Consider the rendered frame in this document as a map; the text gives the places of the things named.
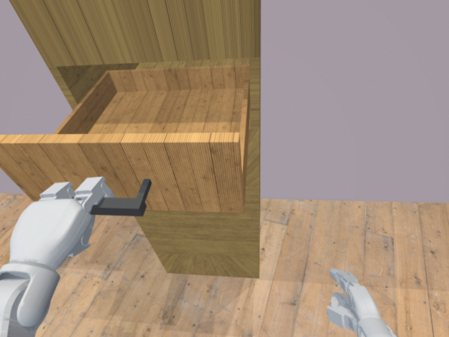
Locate cabinet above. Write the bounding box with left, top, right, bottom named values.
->
left=9, top=0, right=261, bottom=279

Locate robot left forearm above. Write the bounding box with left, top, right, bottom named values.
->
left=0, top=261, right=60, bottom=337

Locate robot right hand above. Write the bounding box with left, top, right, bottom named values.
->
left=327, top=268, right=382, bottom=333

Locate handle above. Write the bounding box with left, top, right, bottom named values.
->
left=72, top=179, right=152, bottom=216

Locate robot right forearm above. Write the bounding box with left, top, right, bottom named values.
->
left=356, top=317, right=398, bottom=337

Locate drawer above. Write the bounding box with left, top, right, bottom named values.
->
left=0, top=65, right=250, bottom=213

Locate robot left hand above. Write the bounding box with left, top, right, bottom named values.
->
left=9, top=177, right=116, bottom=270

